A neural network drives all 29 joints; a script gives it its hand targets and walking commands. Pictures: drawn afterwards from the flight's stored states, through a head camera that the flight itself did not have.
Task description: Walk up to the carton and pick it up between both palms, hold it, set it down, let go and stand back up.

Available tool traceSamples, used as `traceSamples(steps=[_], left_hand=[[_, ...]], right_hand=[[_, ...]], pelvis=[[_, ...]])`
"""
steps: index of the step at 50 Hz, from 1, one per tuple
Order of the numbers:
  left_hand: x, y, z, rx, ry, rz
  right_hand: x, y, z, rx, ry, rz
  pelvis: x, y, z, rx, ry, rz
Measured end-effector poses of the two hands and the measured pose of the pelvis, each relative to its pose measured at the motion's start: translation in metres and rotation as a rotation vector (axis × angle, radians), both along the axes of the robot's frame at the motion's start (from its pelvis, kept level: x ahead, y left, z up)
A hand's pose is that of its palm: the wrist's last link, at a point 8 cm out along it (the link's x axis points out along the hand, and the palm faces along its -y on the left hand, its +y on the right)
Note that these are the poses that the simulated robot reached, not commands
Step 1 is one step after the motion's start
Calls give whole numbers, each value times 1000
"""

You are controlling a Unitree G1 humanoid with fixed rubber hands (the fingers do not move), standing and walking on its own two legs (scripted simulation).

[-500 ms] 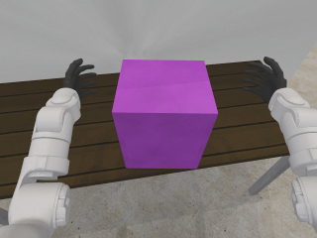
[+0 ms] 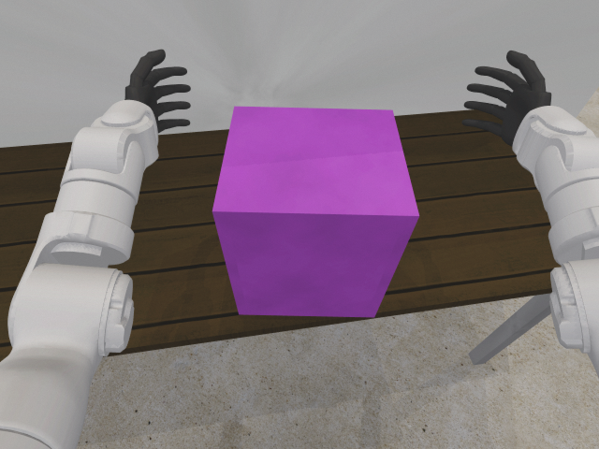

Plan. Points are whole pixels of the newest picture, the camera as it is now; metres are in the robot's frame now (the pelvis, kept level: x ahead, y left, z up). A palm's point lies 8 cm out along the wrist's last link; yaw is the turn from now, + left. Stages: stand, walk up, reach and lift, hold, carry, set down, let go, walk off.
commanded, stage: reach and lift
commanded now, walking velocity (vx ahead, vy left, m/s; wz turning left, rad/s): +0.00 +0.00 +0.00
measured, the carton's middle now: (309, 220) +0.46 +0.01 +0.00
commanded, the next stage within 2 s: none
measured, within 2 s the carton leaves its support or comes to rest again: neither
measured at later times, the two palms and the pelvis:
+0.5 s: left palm (177, 184) +0.43 +0.20 +0.10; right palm (470, 184) +0.45 -0.22 +0.11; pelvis +0.00 +0.00 -0.01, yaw +0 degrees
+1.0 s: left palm (191, 209) +0.43 +0.19 +0.05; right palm (452, 213) +0.44 -0.21 +0.05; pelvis -0.02 +0.00 -0.03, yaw +0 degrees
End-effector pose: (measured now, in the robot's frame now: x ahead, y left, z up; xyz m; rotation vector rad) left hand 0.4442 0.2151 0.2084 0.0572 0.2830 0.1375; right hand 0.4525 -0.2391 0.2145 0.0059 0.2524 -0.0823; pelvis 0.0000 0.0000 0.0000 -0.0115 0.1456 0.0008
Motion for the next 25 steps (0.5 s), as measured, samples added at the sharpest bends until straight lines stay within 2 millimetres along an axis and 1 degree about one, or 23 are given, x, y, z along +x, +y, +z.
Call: traceSamples(steps=[4,10,13,15,18,25], left_hand=[[-1,0,-22,1,17,-9],[-10,-2,-73,-2,42,-8],[-15,-4,-92,-2,40,0],[-16,-6,-99,0,32,5],[-15,-10,-103,3,16,7],[-11,-17,-109,3,-12,3]], right_hand=[[-1,2,-20,-12,23,0],[-6,9,-66,-22,34,9],[-7,15,-86,-19,26,13],[-7,18,-96,-18,20,16],[-5,22,-104,-19,12,19],[-5,22,-109,-47,10,3]], pelvis=[[1,0,0,0,-3,2],[2,0,-1,-1,14,6],[1,0,-2,-4,37,6],[1,0,-3,-5,57,5],[0,-1,-5,-7,82,3],[-2,-3,-9,-3,115,0]])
